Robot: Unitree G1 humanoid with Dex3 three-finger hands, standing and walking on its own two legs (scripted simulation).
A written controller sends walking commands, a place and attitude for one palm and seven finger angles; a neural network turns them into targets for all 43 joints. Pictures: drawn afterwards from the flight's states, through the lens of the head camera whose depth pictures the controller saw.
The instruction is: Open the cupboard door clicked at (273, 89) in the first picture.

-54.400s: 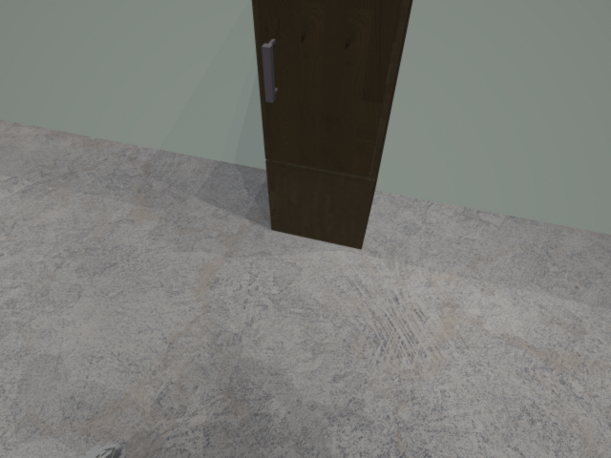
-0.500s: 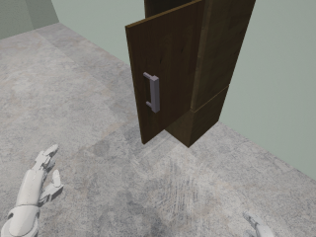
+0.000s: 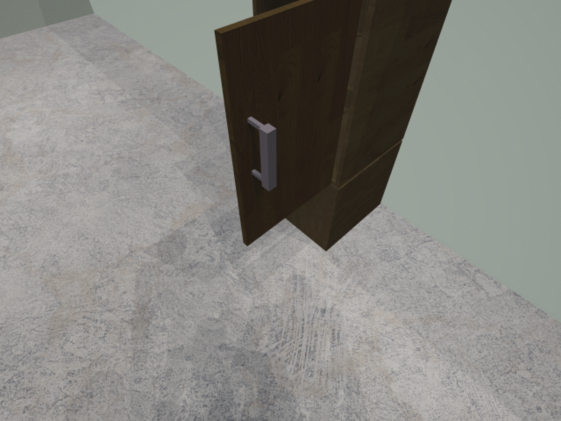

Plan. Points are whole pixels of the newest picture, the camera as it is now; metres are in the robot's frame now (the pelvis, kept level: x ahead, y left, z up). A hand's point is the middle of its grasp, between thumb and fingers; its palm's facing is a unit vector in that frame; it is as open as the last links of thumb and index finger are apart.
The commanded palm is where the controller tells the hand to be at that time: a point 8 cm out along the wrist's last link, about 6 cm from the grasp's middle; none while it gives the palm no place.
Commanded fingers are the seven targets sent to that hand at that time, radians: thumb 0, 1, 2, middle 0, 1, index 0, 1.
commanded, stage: let the arm hang, fingers relaxed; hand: left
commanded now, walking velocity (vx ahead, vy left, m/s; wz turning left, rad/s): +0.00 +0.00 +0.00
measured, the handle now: (261, 154) +0.62 +0.09 -0.01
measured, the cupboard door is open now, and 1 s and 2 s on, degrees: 90 90 90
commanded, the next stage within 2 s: look to check the result in 0.50 s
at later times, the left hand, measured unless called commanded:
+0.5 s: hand out of the picture +0.01 +0.14 -0.18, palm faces +0.05 -0.99 -0.16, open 7.4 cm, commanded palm none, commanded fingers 0.00 0.90 0.90 -0.20 -0.30 -0.20 -0.30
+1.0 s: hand out of the picture +0.00 +0.14 -0.17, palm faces +0.06 -0.98 -0.19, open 7.4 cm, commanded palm none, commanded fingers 0.00 0.90 0.90 -0.20 -0.30 -0.20 -0.30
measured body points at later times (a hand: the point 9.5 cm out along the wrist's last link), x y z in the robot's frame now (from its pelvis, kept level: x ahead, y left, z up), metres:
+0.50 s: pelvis +0.02 -0.01 +0.00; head +0.02 -0.01 +0.45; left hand +0.01 +0.20 -0.16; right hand +0.00 -0.22 -0.16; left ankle +0.08 +0.11 -0.74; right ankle -0.03 -0.10 -0.74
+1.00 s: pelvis +0.03 -0.02 +0.00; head +0.05 -0.03 +0.45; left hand +0.00 +0.19 -0.16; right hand +0.03 -0.24 -0.16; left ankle +0.08 +0.11 -0.74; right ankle -0.03 -0.10 -0.74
